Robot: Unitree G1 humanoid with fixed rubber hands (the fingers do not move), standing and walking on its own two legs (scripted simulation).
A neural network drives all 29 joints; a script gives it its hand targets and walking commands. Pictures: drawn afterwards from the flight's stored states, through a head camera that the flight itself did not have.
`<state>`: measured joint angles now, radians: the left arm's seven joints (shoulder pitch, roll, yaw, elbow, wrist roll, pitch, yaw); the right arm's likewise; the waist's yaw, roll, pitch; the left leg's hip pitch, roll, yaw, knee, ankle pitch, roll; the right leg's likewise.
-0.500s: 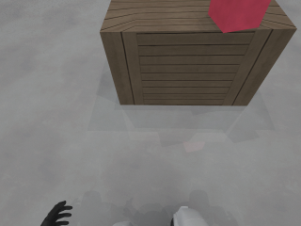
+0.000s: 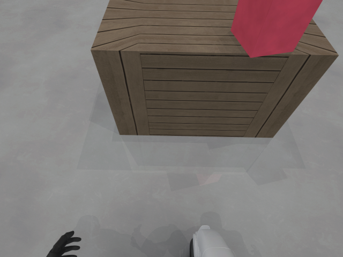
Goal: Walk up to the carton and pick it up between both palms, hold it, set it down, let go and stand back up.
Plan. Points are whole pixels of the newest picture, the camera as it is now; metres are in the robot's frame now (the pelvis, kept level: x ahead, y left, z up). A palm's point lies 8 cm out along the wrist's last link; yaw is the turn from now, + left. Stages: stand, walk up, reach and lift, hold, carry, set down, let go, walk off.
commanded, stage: walk up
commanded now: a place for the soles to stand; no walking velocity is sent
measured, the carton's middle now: (272, 11) +0.96 -0.39 +0.06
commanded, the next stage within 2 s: none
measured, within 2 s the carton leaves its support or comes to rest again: neither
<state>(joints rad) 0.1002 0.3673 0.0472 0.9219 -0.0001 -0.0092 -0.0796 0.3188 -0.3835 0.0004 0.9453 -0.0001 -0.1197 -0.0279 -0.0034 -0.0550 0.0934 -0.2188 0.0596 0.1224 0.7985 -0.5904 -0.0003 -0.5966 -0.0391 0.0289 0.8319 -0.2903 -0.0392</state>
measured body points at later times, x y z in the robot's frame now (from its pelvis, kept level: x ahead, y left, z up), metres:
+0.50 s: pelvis +0.13 -0.02 +0.01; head +0.17 +0.00 +0.45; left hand +0.23 +0.27 -0.13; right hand +0.18 -0.34 -0.09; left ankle +0.11 +0.10 -0.70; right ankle +0.15 -0.16 -0.64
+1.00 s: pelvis +0.21 -0.13 +0.02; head +0.23 -0.10 +0.46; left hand +0.31 +0.17 -0.12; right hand +0.28 -0.45 -0.08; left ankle +0.21 -0.02 -0.67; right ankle +0.27 -0.22 -0.70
